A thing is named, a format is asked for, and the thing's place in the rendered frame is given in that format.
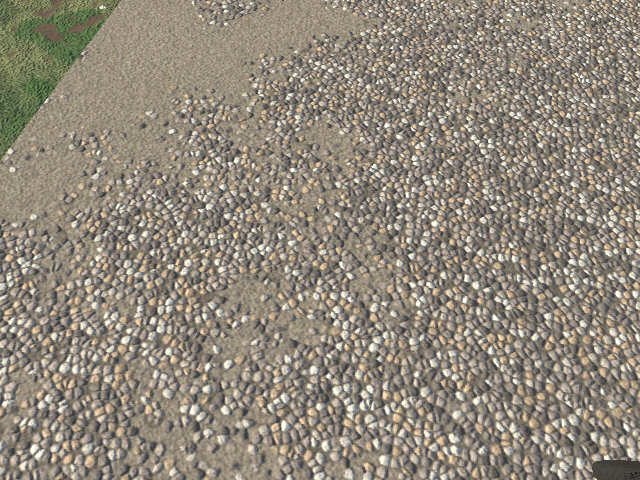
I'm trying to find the right robot hand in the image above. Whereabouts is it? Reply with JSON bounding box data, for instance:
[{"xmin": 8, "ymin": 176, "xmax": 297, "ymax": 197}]
[{"xmin": 592, "ymin": 460, "xmax": 640, "ymax": 480}]

